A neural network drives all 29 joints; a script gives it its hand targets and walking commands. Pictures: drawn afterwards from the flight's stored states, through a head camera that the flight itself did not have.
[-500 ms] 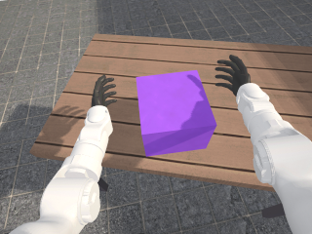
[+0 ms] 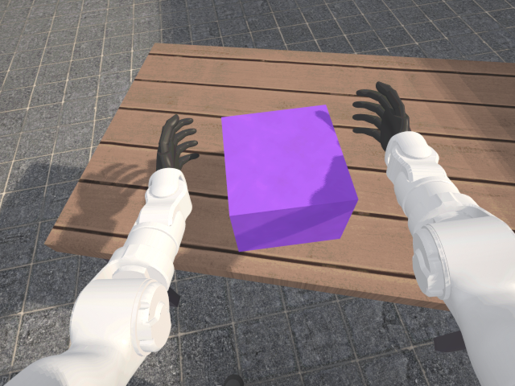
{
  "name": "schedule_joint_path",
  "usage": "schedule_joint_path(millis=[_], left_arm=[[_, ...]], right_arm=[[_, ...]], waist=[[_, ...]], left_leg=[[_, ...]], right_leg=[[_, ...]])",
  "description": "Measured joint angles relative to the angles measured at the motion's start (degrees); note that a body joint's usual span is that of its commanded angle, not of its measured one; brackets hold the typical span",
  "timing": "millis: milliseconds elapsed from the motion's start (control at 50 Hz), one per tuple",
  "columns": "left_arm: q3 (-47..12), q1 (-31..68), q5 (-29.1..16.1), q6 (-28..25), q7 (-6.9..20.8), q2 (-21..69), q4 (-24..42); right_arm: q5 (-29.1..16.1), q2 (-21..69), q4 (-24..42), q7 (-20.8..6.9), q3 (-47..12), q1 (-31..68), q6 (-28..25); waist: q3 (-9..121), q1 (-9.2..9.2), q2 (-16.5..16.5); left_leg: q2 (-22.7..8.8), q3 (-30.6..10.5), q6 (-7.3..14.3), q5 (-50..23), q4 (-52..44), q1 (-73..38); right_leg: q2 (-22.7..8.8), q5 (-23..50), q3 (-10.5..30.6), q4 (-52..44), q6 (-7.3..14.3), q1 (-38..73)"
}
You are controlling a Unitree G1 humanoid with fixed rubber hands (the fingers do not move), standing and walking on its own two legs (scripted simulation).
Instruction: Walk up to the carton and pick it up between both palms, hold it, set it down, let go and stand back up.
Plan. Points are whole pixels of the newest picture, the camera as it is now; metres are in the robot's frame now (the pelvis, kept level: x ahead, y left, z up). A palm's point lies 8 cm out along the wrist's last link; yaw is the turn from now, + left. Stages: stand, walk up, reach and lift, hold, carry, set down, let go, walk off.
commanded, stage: reach and lift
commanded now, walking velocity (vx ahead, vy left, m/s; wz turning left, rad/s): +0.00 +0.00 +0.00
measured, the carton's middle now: (281, 179) +0.46 +0.06 -0.01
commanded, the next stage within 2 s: none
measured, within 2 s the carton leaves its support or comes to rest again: neither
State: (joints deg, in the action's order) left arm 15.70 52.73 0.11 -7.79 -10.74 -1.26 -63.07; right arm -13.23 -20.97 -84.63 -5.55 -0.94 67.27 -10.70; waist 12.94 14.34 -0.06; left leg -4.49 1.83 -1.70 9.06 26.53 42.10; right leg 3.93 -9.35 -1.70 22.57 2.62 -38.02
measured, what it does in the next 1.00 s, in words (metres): stands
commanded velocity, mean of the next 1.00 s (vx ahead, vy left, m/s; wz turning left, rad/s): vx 0.00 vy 0.00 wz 0.00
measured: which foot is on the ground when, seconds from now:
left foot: down 0.00-1.00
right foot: down 0.00-1.00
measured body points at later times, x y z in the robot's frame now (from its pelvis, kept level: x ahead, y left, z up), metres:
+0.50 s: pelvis +0.00 +0.00 +0.01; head +0.10 +0.01 +0.45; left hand +0.41 +0.22 +0.06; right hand +0.50 -0.05 +0.07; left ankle +0.01 +0.13 -0.73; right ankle -0.01 -0.09 -0.73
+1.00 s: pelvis +0.01 -0.01 +0.01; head +0.09 +0.01 +0.46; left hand +0.38 +0.22 +0.06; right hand +0.47 -0.04 +0.07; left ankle +0.01 +0.13 -0.73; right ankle -0.01 -0.09 -0.73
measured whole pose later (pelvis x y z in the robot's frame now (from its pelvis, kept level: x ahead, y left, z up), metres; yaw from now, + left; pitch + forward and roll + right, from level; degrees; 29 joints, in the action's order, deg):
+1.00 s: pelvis +0.01 -0.01 +0.01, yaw +2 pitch +13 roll +0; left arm 41.1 43.6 29.9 -1.4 -8.7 14.4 -39.7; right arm 30.0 3.9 -62.4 -5.0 41.5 53.0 -12.5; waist 3.2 9.5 1.7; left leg -3.8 5.3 -1.4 6.1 17.7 24.5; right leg 2.6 -9.2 -3.2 17.3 3.2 -21.5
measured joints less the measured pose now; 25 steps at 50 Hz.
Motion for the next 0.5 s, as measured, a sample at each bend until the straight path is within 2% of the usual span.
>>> schedule_joint_path(millis=[40,100,180,240,340,500], left_arm=[[1.43,-0.51,1.84,-0.24,0.32,0.97,1.06],[4.45,-1.35,5.88,0.06,0.39,3.64,3.52],[8.23,-2.22,11.34,1.83,-1.92,7.31,7.97],[10.30,-3.22,13.73,2.87,-2.33,8.70,10.60],[13.00,-4.62,16.72,3.74,-2.43,10.13,13.56],[14.50,-5.78,18.87,4.78,-2.69,10.99,15.34]], right_arm=[[1.56,1.78,0.56,0.28,1.29,-0.18,-0.40],[6.93,5.23,2.09,0.77,5.92,-1.27,-0.64],[12.92,8.75,4.89,3.13,12.80,-2.70,-1.18],[16.36,10.03,6.81,3.98,15.85,-3.73,-0.78],[20.28,11.81,8.34,4.50,19.20,-4.81,-0.49],[24.05,13.84,10.07,4.68,23.19,-6.90,-0.33]], waist=[[-0.36,-0.60,-0.04],[-1.23,-1.27,0.20],[-2.95,-1.85,0.22],[-4.16,-2.12,0.35],[-5.81,-2.92,0.26],[-6.78,-3.59,0.64]], left_leg=[[0.08,0.17,0.08,-0.17,-0.47,-0.55],[0.28,0.38,0.14,-0.60,-1.67,-2.03],[0.17,0.74,0.12,-0.74,-2.45,-4.11],[0.14,1.24,0.22,-0.92,-3.24,-5.89],[0.12,2.12,0.49,-1.00,-3.85,-8.28],[0.05,2.26,0.40,-1.14,-4.03,-10.18]], right_leg=[[-0.12,0.03,-0.11,-0.31,-0.02,0.54],[-0.34,0.22,-0.16,-1.25,-0.03,1.96],[-0.30,0.64,-0.18,-2.64,-0.03,4.37],[-0.32,0.94,0.01,-3.61,-0.06,6.17],[-0.43,0.96,0.12,-4.13,-0.13,8.51],[-0.47,0.80,-0.37,-4.16,0.08,10.52]])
